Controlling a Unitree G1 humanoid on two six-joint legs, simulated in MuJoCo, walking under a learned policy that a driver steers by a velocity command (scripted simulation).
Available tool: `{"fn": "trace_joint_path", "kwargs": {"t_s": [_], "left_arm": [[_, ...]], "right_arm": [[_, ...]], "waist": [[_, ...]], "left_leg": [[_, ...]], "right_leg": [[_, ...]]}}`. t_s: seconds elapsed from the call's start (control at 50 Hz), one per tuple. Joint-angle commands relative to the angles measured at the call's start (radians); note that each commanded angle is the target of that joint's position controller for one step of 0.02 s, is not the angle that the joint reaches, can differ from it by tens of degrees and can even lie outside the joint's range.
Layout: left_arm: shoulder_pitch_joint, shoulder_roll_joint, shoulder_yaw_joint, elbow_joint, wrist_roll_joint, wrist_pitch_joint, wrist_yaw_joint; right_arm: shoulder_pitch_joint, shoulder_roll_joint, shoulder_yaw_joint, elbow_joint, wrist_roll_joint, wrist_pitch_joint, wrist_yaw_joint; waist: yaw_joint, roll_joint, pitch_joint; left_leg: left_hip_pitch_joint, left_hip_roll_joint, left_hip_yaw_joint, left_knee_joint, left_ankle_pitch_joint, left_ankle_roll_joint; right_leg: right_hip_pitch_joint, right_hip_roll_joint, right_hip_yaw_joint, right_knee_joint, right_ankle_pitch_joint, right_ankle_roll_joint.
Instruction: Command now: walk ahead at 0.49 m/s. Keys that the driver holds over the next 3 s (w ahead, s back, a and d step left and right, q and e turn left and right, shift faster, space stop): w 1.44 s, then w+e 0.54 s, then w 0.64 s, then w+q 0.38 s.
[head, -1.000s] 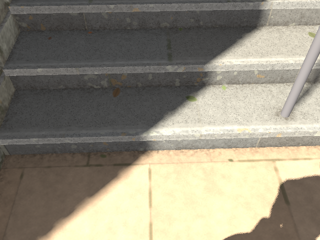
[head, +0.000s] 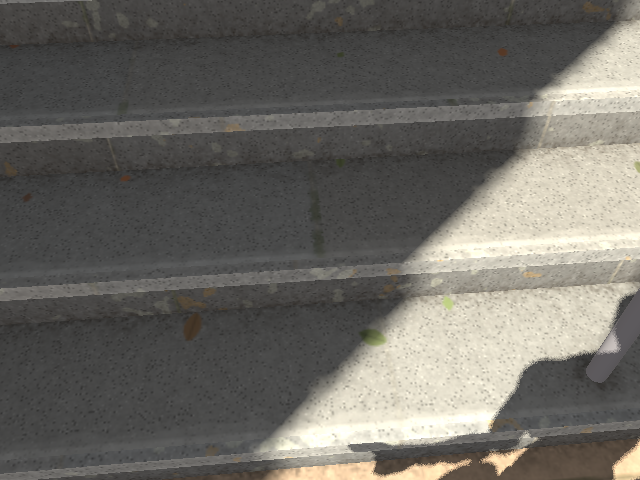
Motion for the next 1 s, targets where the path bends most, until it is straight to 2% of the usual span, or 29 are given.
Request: {"fn": "trace_joint_path", "kwargs": {"t_s": [0.02, 0.18, 0.22, 0.26, 0.28, 0.3, 0.32, 0.34, 0.36, 0.38, 0.42, 0.46, 0.52, 0.58, 0.66, 0.72, 0.76, 0.78, 0.8, 0.82, 0.84, 0.86, 0.88, 0.9, 0.92, 0.94, 0.96, 0.98, 1.0], "left_arm": [[0.031, 0.039, 0.01, -0.044, 0.012, 0.003, 0.007], [-0.211, 0.039, -0.001, -0.112, -0.014, -0.01, -0.016], [-0.148, 0.073, 0.007, -0.101, -0.012, -0.013, -0.025], [0.071, 0.127, 0.042, -0.041, -0.002, -0.023, -0.029], [0.285, 0.206, 0.067, 0.008, 0.012, -0.026, -0.021], [0.313, 0.309, 0.084, 0.015, 0.032, -0.02, -0.021], [0.323, 0.207, 0.066, 0.017, 0.03, -0.023, -0.022], [0.225, 0.143, 0.047, -0.009, 0.017, -0.024, -0.022], [0.135, 0.069, 0.03, -0.002, 0.061, -0.015, -0.03], [0.094, 0.054, 0.024, -0.014, 0.054, -0.015, -0.034], [0.114, 0.056, 0.019, 0.006, 0.039, -0.023, -0.036], [0.145, 0.049, 0.014, 0.026, 0.033, -0.03, -0.042], [0.242, 0.036, 0.007, 0.074, 0.032, -0.018, -0.021], [0.258, 0.039, 0.006, 0.077, 0.039, -0.004, -0.009], [0.416, 0.066, 0.022, 0.135, 0.053, 0.001, 0.019], [0.564, 0.09, 0.046, 0.177, 0.091, -0.003, 0.038], [0.539, 0.074, 0.039, 0.19, 0.1, -0.021, 0.031], [0.488, 0.057, 0.029, 0.194, 0.09, -0.028, 0.026], [0.434, 0.044, 0.017, 0.207, 0.053, -0.018, 0.023], [0.404, 0.051, 0.012, 0.207, 0.038, -0.012, 0.026], [0.302, 0.063, 0.007, 0.172, 0.006, 0.0, 0.021], [0.208, 0.099, 0.009, 0.116, -0.01, -0.004, 0.002], [0.191, 0.202, 0.032, 0.091, -0.045, -0.021, -0.017], [0.147, 0.302, 0.067, 0.085, -0.069, -0.032, -0.031], [0.143, 0.277, 0.078, 0.096, -0.069, -0.038, -0.047], [0.191, 0.065, 0.042, 0.047, -0.039, -0.045, -0.071], [0.302, -0.015, 0.028, 0.04, 0.021, -0.035, -0.064], [0.277, -0.051, 0.023, 0.0, 0.033, -0.012, -0.062], [0.24, -0.074, 0.019, -0.028, 0.065, 0.004, -0.058]], "right_arm": [[-0.055, -0.139, -0.023, -0.06, 0.004, -0.018, -0.019], [0.07, -0.17, -0.032, -0.025, 0.022, 0.008, -0.034], [0.061, -0.166, -0.032, -0.022, 0.022, 0.022, -0.04], [0.027, -0.15, -0.025, -0.036, 0.015, 0.029, -0.04], [0.008, -0.127, -0.01, -0.069, -0.001, 0.026, -0.038], [0.116, 0.007, 0.028, -0.091, -0.01, -0.007, -0.025], [0.106, -0.092, 0.009, -0.058, 0.027, -0.032, -0.016], [0.022, -0.151, -0.003, -0.085, 0.049, -0.041, -0.008], [-0.009, -0.116, -0.004, -0.069, -0.048, -0.021, -0.011], [-0.012, -0.095, -0.001, -0.067, -0.067, 0.0, -0.016], [0.026, -0.063, 0.007, -0.06, -0.075, 0.034, -0.008], [0.043, -0.042, 0.011, -0.05, -0.051, 0.046, -0.003], [-0.018, 0.012, 0.029, -0.069, -0.045, 0.051, -0.008], [-0.137, -0.01, 0.025, -0.121, -0.052, 0.06, -0.012], [-0.268, 0.006, 0.014, -0.207, -0.056, 0.046, -0.025], [-0.541, 0.048, 0.017, -0.368, -0.031, 0.05, -0.065], [-0.661, 0.08, 0.043, -0.476, -0.023, 0.037, -0.079], [-0.687, 0.089, 0.054, -0.515, -0.022, 0.03, -0.075], [-0.71, 0.11, 0.081, -0.561, -0.033, 0.03, -0.064], [-0.685, 0.114, 0.086, -0.582, -0.03, 0.046, -0.047], [-0.559, 0.168, 0.106, -0.571, -0.023, 0.072, -0.02], [-0.366, 0.156, 0.087, -0.492, -0.005, 0.086, -0.02], [-0.071, 0.073, 0.046, -0.395, 0.014, 0.091, -0.037], [0.16, -0.017, 0.0, -0.328, 0.001, 0.104, -0.05], [0.259, -0.117, -0.034, -0.265, -0.04, 0.102, -0.051], [0.277, -0.306, -0.075, -0.2, -0.061, 0.09, -0.064], [0.161, -0.29, -0.087, -0.228, -0.036, 0.095, -0.064], [-0.007, -0.229, -0.071, -0.217, -0.031, 0.093, -0.052], [-0.111, -0.099, -0.042, -0.174, -0.019, 0.089, -0.04]], "waist": [[0.048, 0.077, 0.045], [-0.038, 0.119, 0.042], [0.004, 0.136, 0.029], [0.12, 0.118, -0.086], [0.195, 0.007, -0.219], [0.107, -0.295, -0.271], [0.141, -0.206, -0.289], [0.119, -0.124, -0.165], [0.049, 0.053, -0.04], [0.023, 0.032, 0.0], [-0.003, -0.03, -0.047], [-0.015, -0.065, -0.098], [0.008, -0.114, -0.07], [0.03, -0.066, 0.018], [0.084, -0.043, 0.08], [0.197, -0.08, 0.168], [0.17, 0.013, 0.2], [0.141, 0.05, 0.213], [0.104, 0.073, 0.209], [0.096, 0.063, 0.178], [0.027, 0.133, 0.104], [-0.028, 0.065, -0.042], [-0.159, -0.074, -0.257], [-0.285, -0.11, -0.406], [-0.317, -0.036, -0.451], [-0.192, 0.432, -0.459], [-0.11, 0.341, -0.531], [0.008, 0.234, -0.371], [0.076, 0.139, -0.17]], "left_leg": [[-0.127, 0.272, -0.184, -0.195, 0.092, 0.17], [0.116, 0.315, -0.167, -0.109, 0.085, 0.113], [0.135, 0.33, -0.177, -0.038, 0.138, 0.098], [0.1, 0.245, -0.115, 0.257, 0.451, 0.049], [-0.108, 0.179, -0.059, 0.594, 0.301, 0.0], [-0.522, 0.015, -0.035, 0.922, -0.39, -0.058], [-0.634, 0.06, -0.182, 1.078, -0.459, -0.042], [-0.693, 0.123, -0.175, 1.096, -0.365, -0.02], [-0.559, 0.174, -0.136, 0.932, -0.214, -0.019], [-0.468, 0.179, -0.106, 0.858, -0.188, -0.037], [-0.357, 0.157, -0.066, 0.856, -0.146, -0.057], [-0.349, 0.135, -0.021, 0.905, -0.144, -0.065], [-0.394, 0.146, 0.022, 0.893, -0.112, -0.061], [-0.468, 0.176, 0.017, 0.821, -0.126, -0.049], [-0.918, 0.23, -0.048, 1.058, -0.272, -0.04], [-1.567, 0.19, -0.178, 1.871, -0.763, -0.015], [-1.717, 0.194, -0.219, 1.916, -0.868, 0.048], [-1.642, 0.212, -0.181, 1.783, -0.844, 0.058], [-1.446, 0.251, -0.1, 1.536, -0.782, 0.06], [-1.225, 0.235, -0.004, 1.407, -0.663, 0.04], [-0.669, 0.23, 0.049, 1.143, -0.355, 0.042], [-0.262, 0.136, 0.104, 1.104, -0.205, 0.046], [0.079, 0.032, 0.127, 1.102, -0.147, 0.045], [0.187, 0.033, 0.08, 0.899, -0.048, 0.043], [0.226, 0.048, -0.064, 0.683, -0.107, 0.058], [0.268, 0.397, -0.657, 0.344, 0.192, 0.138], [0.173, 0.457, -0.947, 0.16, -0.006, 0.107], [0.016, 0.44, -0.931, 0.117, -0.424, 0.098], [-0.163, 0.377, -0.846, 0.133, -0.699, 0.085]], "right_leg": [[0.015, -0.035, -0.005, -0.154, 0.158, 0.028], [0.081, 0.043, -0.05, -0.549, 0.203, 0.018], [0.171, 0.065, -0.059, -0.57, 0.095, -0.013], [0.458, 0.136, -0.105, -0.655, 0.069, -0.058], [0.767, -0.031, 0.087, -0.673, 0.137, -0.123], [1.037, -0.273, 0.53, -0.754, 0.194, -0.287], [1.019, -0.272, 0.645, -0.828, 0.036, -0.315], [0.904, -0.242, 0.496, -0.842, 0.001, -0.269], [0.648, -0.174, 0.314, -0.876, 0.132, -0.194], [0.542, -0.13, 0.22, -0.901, 0.304, -0.154], [0.475, -0.08, 0.096, -0.888, 0.559, -0.151], [0.499, -0.069, 0.029, -0.842, 0.797, -0.167], [0.511, -0.064, 0.012, -0.875, 0.596, -0.182], [0.513, -0.09, 0.076, -0.912, 0.318, -0.207], [0.845, -0.216, 0.267, -0.924, 0.078, -0.278], [1.101, -0.355, 0.371, -0.919, 0.225, -0.355], [1.084, -0.319, 0.243, -0.946, 0.145, -0.245], [0.973, -0.27, 0.161, -1.001, 0.054, -0.178], [0.777, -0.178, 0.059, -1.086, -0.021, -0.105], [0.619, -0.135, 0.015, -1.186, -0.012, -0.119], [0.283, -0.094, -0.061, -1.293, 0.135, -0.135], [0.164, -0.049, -0.118, -1.186, 0.652, -0.156], [0.21, -0.046, -0.153, -0.911, 1.309, -0.17], [0.365, -0.053, -0.116, -0.625, 1.503, -0.114], [0.411, -0.018, -0.04, -0.276, 1.176, -0.056], [0.151, 0.272, 0.052, 0.241, -0.109, 0.016], [0.104, 0.281, 0.27, 0.542, -0.09, -0.027], [0.019, 0.219, 0.197, 0.58, -0.011, -0.039], [-0.047, 0.153, 0.071, 0.609, 0.06, -0.047]]}}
